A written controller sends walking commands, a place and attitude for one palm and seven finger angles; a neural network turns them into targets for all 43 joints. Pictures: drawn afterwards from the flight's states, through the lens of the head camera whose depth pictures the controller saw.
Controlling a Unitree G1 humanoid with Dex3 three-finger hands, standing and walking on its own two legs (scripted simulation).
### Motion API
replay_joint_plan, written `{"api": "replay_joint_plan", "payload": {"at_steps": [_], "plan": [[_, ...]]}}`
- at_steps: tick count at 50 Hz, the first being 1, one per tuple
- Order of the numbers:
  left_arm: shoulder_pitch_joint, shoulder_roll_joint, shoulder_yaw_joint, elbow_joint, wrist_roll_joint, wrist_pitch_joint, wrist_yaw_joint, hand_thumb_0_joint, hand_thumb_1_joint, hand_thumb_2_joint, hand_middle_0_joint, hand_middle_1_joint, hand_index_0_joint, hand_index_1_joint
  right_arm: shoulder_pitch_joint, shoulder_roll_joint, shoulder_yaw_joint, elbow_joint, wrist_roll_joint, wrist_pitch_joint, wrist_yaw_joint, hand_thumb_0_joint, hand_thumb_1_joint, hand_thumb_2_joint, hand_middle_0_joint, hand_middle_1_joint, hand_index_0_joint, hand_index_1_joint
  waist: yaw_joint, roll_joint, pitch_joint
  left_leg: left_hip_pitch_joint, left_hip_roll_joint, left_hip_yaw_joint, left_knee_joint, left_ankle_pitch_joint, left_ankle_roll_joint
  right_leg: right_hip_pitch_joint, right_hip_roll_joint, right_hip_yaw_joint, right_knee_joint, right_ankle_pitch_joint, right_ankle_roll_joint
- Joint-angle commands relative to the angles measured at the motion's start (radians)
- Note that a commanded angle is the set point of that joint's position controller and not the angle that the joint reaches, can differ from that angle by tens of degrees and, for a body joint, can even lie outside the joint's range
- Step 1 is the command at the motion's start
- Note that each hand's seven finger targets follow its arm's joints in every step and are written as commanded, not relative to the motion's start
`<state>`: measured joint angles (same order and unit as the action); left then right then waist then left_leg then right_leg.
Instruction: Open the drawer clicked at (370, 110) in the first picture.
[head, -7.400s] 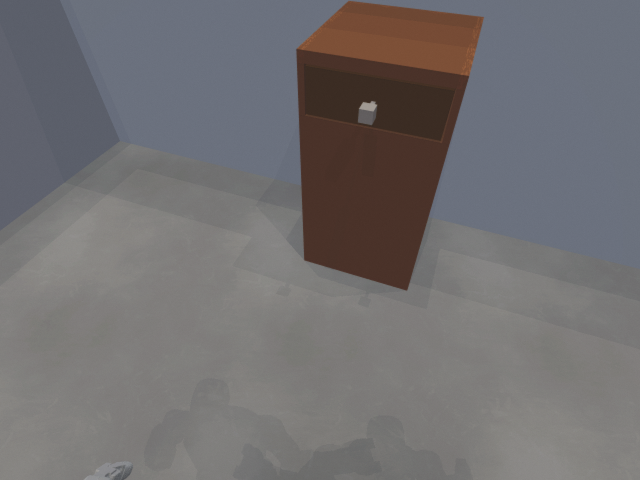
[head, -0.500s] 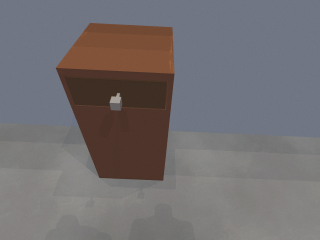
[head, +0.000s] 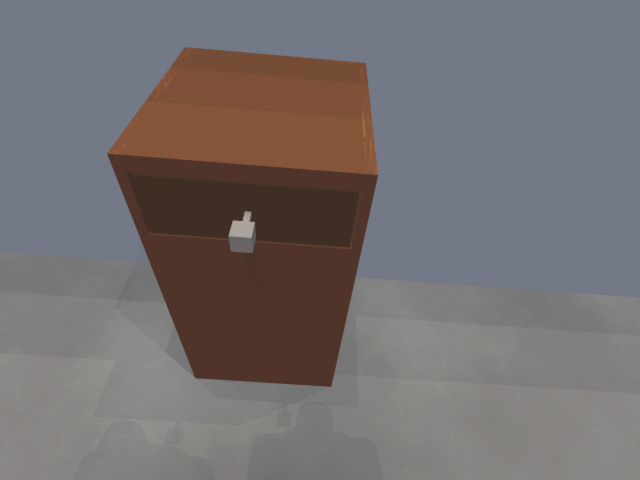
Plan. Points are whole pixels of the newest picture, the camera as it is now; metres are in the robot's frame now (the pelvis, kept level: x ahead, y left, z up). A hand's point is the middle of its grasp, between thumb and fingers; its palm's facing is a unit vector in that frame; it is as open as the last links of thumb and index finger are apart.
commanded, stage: come to a stop and stand still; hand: left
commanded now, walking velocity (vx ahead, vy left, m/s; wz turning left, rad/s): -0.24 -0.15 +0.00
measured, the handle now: (244, 228) +0.51 +0.17 -0.01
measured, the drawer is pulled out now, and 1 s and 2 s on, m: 0.00 0.00 0.00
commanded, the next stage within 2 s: look again from close up in 1.00 s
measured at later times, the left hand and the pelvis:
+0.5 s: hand out of the picture +0.11 +0.15 -0.15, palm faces +0.00 -0.97 -0.23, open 7.4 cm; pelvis +0.02 -0.03 +0.01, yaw +0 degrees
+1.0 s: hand out of the picture -0.04 +0.15 -0.16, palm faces +0.06 -0.98 -0.17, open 7.4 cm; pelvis +0.01 -0.01 +0.02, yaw +0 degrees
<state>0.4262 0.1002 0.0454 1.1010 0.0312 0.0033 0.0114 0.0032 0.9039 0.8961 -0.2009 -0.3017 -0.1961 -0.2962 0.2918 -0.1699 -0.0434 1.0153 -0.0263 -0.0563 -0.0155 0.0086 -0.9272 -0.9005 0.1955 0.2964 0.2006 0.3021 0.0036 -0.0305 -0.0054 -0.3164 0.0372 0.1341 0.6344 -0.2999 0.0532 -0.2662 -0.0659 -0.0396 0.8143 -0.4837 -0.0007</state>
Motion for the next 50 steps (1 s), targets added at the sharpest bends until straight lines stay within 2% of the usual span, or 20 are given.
{"api": "replay_joint_plan", "payload": {"at_steps": [1,3,4,7,11,15,16,17,18,19,22,27,29,30,31,32,33,35,41,50], "plan": [[-0.012,0.024,-0.005,-0.075,-0.005,-0.02,0.011,0.0,0.9,0.9,-0.2,-0.3,-0.2,-0.3,0.109,-0.093,0.007,0.003,-0.004,0.003,-0.031,0.0,-0.9,-0.9,0.2,0.3,0.2,0.3,-0.007,0.088,0.118,0.052,0.315,-0.325,-0.359,0.576,0.13,-0.189,-0.045,0.047,0.139,0.06,0.003],[0.009,0.016,-0.014,-0.067,-0.014,-0.006,0.014,0.0,0.9,0.9,-0.2,-0.3,-0.2,-0.3,0.068,-0.106,0.01,0.004,0.001,0.004,-0.039,0.0,-0.9,-0.9,0.2,0.3,0.2,0.3,0.003,0.106,0.04,0.124,0.272,-0.197,-0.29,0.869,0.11,-0.082,-0.02,0.01,-0.028,0.106,0.024],[0.004,0.027,-0.01,-0.074,-0.015,0.005,0.015,0.0,0.9,0.9,-0.2,-0.3,-0.2,-0.3,0.061,-0.118,0.004,0.006,0.004,0.012,-0.043,0.0,-0.9,-0.9,0.2,0.3,0.2,0.3,0.0,0.137,0.018,0.155,0.264,-0.17,-0.273,0.89,0.104,-0.063,-0.006,-0.006,-0.075,0.132,0.026],[-0.064,0.076,0.004,-0.12,-0.007,0.025,0.014,0.0,0.9,0.9,-0.2,-0.3,-0.2,-0.3,0.088,-0.141,-0.02,0.019,0.007,0.033,-0.05,0.0,-0.9,-0.9,0.2,0.3,0.2,0.3,-0.024,0.161,0.008,0.209,0.282,-0.18,-0.256,0.958,0.11,-0.09,0.024,-0.024,-0.076,0.14,0.016],[-0.11,0.1,0.017,-0.159,-0.007,0.039,0.013,0.0,0.9,0.9,-0.2,-0.3,-0.2,-0.3,0.051,-0.15,-0.036,0.022,-0.001,0.051,-0.05,0.0,-0.9,-0.9,0.2,0.3,0.2,0.3,-0.012,0.18,0.012,0.179,0.297,-0.183,-0.241,0.881,0.11,-0.064,0.026,-0.002,-0.092,0.137,0.001],[-0.081,0.127,0.023,-0.165,-0.004,0.021,0.015,0.0,0.9,0.9,-0.2,-0.3,-0.2,-0.3,0.02,-0.133,-0.042,0.016,0.003,0.063,-0.035,0.0,-0.9,-0.9,0.2,0.3,0.2,0.3,0.018,0.097,-0.036,0.141,0.212,-0.142,-0.134,0.575,0.034,0.089,0.017,-0.01,-0.358,0.42,0.001],[-0.081,0.168,0.027,-0.168,-0.001,0.011,0.021,0.0,0.9,0.9,-0.2,-0.3,-0.2,-0.3,0.047,-0.101,-0.042,0.016,0.008,0.065,-0.029,0.0,-0.9,-0.9,0.2,0.3,0.2,0.3,0.009,-0.027,-0.067,0.087,0.132,-0.088,-0.05,0.384,-0.011,0.169,-0.06,0.07,-0.385,0.682,-0.017],[-0.09,0.218,0.034,-0.169,0.002,0.003,0.03,0.0,0.9,0.9,-0.2,-0.3,-0.2,-0.3,0.073,-0.045,-0.033,0.006,0.014,0.066,-0.024,0.0,-0.9,-0.9,0.2,0.3,0.2,0.3,-0.007,-0.187,-0.086,-0.035,0.022,-0.014,0.059,0.022,-0.054,0.248,-0.212,0.2,-0.362,1.019,-0.086],[-0.085,0.233,0.031,-0.166,-0.003,0.0,0.03,0.0,0.9,0.9,-0.2,-0.3,-0.2,-0.3,0.061,-0.031,-0.033,-0.002,0.019,0.078,-0.027,0.0,-0.9,-0.9,0.2,0.3,0.2,0.3,0.005,-0.191,-0.085,-0.067,-0.021,-0.058,0.193,-0.265,-0.062,0.223,-0.292,0.202,-0.383,1.139,-0.17],[-0.112,0.221,0.028,-0.174,-0.001,0.003,0.034,0.0,0.9,0.9,-0.2,-0.3,-0.2,-0.3,0.029,-0.02,-0.03,0.001,0.02,0.092,-0.028,0.0,-0.9,-0.9,0.2,0.3,0.2,0.3,0.006,-0.155,-0.072,-0.064,-0.013,-0.112,0.302,-0.279,-0.058,0.168,-0.272,0.184,-0.407,1.04,-0.202],[-0.224,0.191,0.021,-0.195,-0.003,0.006,0.038,0.0,0.9,0.9,-0.2,-0.3,-0.2,-0.3,0.029,-0.021,-0.024,0.013,0.016,0.101,-0.019,0.0,-0.9,-0.9,0.2,0.3,0.2,0.3,-0.031,-0.142,-0.002,-0.068,0.008,-0.129,0.36,-0.202,-0.062,0.047,-0.206,0.145,-0.465,0.709,-0.197],[-0.2,0.201,0.025,-0.178,-0.005,0.008,0.031,0.0,0.9,0.9,-0.2,-0.3,-0.2,-0.3,0.049,-0.012,-0.009,0.022,0.013,0.086,-0.013,0.0,-0.9,-0.9,0.2,0.3,0.2,0.3,-0.024,-0.065,0.002,0.056,0.0,-0.076,0.007,-0.086,-0.068,0.026,-0.158,0.15,-0.471,0.461,-0.166],[-0.196,0.174,0.02,-0.165,-0.018,0.008,0.026,0.0,0.9,0.9,-0.2,-0.3,-0.2,-0.3,0.105,-0.021,-0.003,0.045,0.013,0.072,-0.016,0.0,-0.9,-0.9,0.2,0.3,0.2,0.3,-0.042,-0.011,-0.016,0.184,0.017,-0.114,-0.223,0.081,-0.057,-0.01,-0.11,0.123,-0.411,0.361,-0.104],[-0.166,0.138,0.015,-0.166,-0.023,0.012,0.023,0.0,0.9,0.9,-0.2,-0.3,-0.2,-0.3,0.089,-0.066,-0.006,0.036,0.008,0.059,-0.017,0.0,-0.9,-0.9,0.2,0.3,0.2,0.3,-0.017,0.138,-0.003,0.163,0.117,-0.248,-0.287,0.133,-0.02,-0.03,-0.037,0.083,-0.371,0.275,-0.056],[-0.166,0.116,0.006,-0.163,-0.025,0.011,0.019,0.0,0.9,0.9,-0.2,-0.3,-0.2,-0.3,0.033,-0.101,-0.004,0.019,0.002,0.056,-0.018,0.0,-0.9,-0.9,0.2,0.3,0.2,0.3,0.011,0.216,0.028,0.048,0.189,-0.298,-0.332,0.159,0.014,0.033,0.0,0.037,-0.373,0.263,-0.021],[-0.157,0.114,0.001,-0.147,-0.02,0.005,0.018,0.0,0.9,0.9,-0.2,-0.3,-0.2,-0.3,-0.027,-0.1,0.003,0.01,0.0,0.056,-0.017,0.0,-0.9,-0.9,0.2,0.3,0.2,0.3,0.032,0.169,0.033,-0.021,0.18,-0.275,-0.339,0.1,0.014,0.111,0.0,0.031,-0.388,0.302,-0.011],[-0.162,0.115,0.002,-0.126,-0.012,0.005,0.019,0.0,0.9,0.9,-0.2,-0.3,-0.2,-0.3,-0.047,-0.077,0.006,0.019,0.002,0.05,-0.015,0.0,-0.9,-0.9,0.2,0.3,0.2,0.3,0.026,0.214,0.049,-0.034,0.142,-0.251,-0.36,0.087,-0.002,0.143,-0.009,0.023,-0.379,0.339,-0.01],[-0.134,0.123,-0.006,-0.101,-0.013,0.001,0.018,0.0,0.9,0.9,-0.2,-0.3,-0.2,-0.3,-0.027,-0.07,0.013,0.026,0.008,0.046,-0.017,0.0,-0.9,-0.9,0.2,0.3,0.2,0.3,0.027,0.164,0.04,-0.015,0.12,-0.223,-0.361,0.085,-0.016,0.171,-0.018,0.032,-0.407,0.375,-0.013],[-0.093,0.12,-0.023,-0.044,-0.012,-0.006,0.019,0.0,0.9,0.9,-0.2,-0.3,-0.2,-0.3,0.018,-0.075,0.019,0.056,0.009,0.055,-0.012,0.0,-0.9,-0.9,0.2,0.3,0.2,0.3,0.009,0.03,0.109,0.001,0.09,-0.207,-0.405,-0.09,-0.026,0.119,-0.031,0.048,-0.484,0.297,-0.005],[-0.013,0.099,-0.034,0.004,-0.013,-0.017,0.026,0.0,0.9,0.9,-0.2,-0.3,-0.2,-0.3,0.067,-0.065,0.029,0.08,0.014,0.051,-0.016,0.0,-0.9,-0.9,0.2,0.3,0.2,0.3,-0.001,0.029,0.086,0.065,0.077,-0.18,-0.387,-0.023,-0.024,0.093,-0.041,0.057,-0.494,0.319,-0.008]]}}
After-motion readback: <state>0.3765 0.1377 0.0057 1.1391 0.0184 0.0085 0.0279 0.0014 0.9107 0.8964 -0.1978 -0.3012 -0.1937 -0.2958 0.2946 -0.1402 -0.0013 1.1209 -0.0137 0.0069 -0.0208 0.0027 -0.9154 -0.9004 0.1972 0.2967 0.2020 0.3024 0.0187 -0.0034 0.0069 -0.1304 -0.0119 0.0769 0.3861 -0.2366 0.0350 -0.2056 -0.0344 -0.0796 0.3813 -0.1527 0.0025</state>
